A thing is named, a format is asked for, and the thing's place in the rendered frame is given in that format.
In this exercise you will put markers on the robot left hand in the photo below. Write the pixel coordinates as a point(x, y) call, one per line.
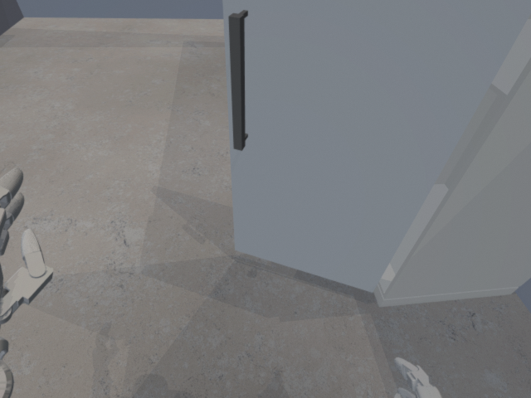
point(28, 281)

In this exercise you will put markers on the handle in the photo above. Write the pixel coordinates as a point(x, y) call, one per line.
point(237, 57)

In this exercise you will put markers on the fridge door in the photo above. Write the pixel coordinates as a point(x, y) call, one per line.
point(352, 109)

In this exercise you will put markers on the robot right hand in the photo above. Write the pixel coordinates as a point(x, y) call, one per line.
point(417, 379)

